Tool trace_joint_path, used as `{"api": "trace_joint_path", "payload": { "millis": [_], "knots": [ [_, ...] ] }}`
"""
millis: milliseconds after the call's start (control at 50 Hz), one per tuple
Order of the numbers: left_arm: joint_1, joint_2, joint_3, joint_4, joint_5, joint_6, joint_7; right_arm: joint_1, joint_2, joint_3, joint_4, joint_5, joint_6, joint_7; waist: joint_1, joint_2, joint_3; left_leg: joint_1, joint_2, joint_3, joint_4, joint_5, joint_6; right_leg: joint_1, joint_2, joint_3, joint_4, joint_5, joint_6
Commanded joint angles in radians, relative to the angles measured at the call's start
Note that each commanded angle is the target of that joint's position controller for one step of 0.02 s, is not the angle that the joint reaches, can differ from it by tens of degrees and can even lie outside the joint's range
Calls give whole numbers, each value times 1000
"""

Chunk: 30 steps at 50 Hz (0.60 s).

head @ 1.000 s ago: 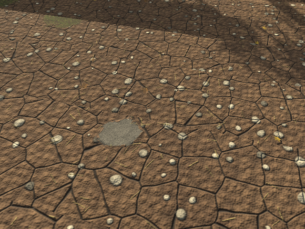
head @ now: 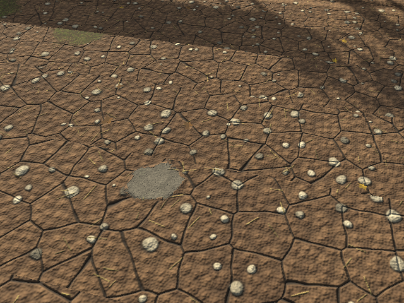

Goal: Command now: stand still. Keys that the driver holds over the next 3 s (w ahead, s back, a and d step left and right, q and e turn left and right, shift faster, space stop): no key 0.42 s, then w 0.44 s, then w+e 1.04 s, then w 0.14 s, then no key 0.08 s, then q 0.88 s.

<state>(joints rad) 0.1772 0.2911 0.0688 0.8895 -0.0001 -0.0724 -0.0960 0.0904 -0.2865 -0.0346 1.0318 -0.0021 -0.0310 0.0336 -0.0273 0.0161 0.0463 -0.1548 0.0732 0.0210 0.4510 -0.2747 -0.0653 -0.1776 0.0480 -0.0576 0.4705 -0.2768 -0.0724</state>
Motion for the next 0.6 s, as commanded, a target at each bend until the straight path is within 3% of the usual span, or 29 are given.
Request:
{"api": "trace_joint_path", "payload": {
  "millis": [20,420,440,460,480,500,520,540,560,600],
  "knots": [
    [-1,144,32,-37,-1,-11,2,-32,-122,-20,-29,0,-10,-2,2,-17,-64,-57,1,5,-45,144,29,82,-105,121,-81,296,-18],
    [33,136,25,46,-3,-6,-1,-37,-123,-16,41,-3,-8,1,6,-10,-52,-65,5,16,-36,140,33,83,-90,118,-80,290,-16],
    [72,153,34,59,2,-3,4,-16,-134,-21,49,-8,-4,-2,18,-20,-48,-81,-3,22,-31,52,41,94,-99,135,-114,148,-33],
    [132,203,56,75,20,0,18,-11,-164,-35,45,-23,-2,-11,49,-57,-19,-139,-22,35,14,-109,56,105,-133,190,-172,-111,-88],
    [204,215,67,97,38,0,34,-34,-165,-43,32,-42,-4,-22,85,-104,26,-248,-23,29,88,-186,68,135,-220,320,-253,-352,-159],
    [252,186,62,107,46,-7,57,-62,-132,-38,15,-56,-11,-32,110,-144,71,-368,-17,16,162,-185,83,189,-333,468,-323,-462,-224],
    [284,127,42,114,46,-12,81,-89,-86,-24,2,-71,-19,-40,129,-161,104,-449,23,-37,260,-188,99,212,-423,564,-371,-439,-260],
    [302,78,21,116,49,-21,100,-110,-73,-22,-16,-77,-27,-46,144,-152,86,-509,43,-92,396,-250,109,251,-456,600,-400,-380,-265],
    [277,54,7,111,54,-31,115,-91,-74,-28,-26,-71,-36,-45,124,-134,60,-530,40,-114,499,-263,120,276,-442,561,-407,-325,-243],
    [194,43,-10,88,55,-35,126,-44,-74,-38,-27,-80,-45,-29,79,-85,54,-458,18,-75,504,-214,130,226,-343,388,-424,-248,-173]
  ]
}}
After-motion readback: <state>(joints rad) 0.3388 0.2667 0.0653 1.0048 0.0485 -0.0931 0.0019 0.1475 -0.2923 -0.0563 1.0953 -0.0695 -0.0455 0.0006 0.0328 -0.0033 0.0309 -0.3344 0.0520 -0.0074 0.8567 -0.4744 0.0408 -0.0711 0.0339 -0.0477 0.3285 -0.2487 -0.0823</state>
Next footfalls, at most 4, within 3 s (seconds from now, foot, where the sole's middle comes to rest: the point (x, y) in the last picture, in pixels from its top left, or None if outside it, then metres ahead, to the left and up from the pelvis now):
0.80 left None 0.15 0.19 -0.78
1.24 right None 0.35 -0.02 -0.77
1.60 left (167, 275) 0.68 0.17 -0.96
2.08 right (261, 234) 0.84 -0.21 -0.96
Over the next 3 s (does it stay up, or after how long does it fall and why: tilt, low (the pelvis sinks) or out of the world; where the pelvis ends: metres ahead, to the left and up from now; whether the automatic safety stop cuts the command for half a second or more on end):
stays up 0.95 -0.13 -0.18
